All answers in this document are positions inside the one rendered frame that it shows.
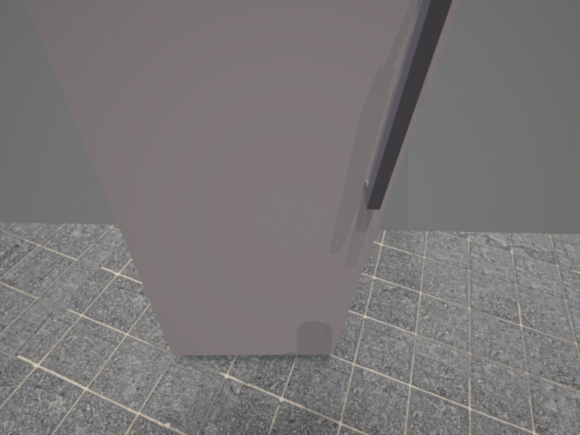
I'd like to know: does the handle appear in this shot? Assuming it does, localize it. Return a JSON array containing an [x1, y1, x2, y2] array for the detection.
[[364, 0, 452, 209]]

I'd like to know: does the fridge door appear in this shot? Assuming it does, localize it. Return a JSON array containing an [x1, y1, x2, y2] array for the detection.
[[24, 0, 461, 355]]

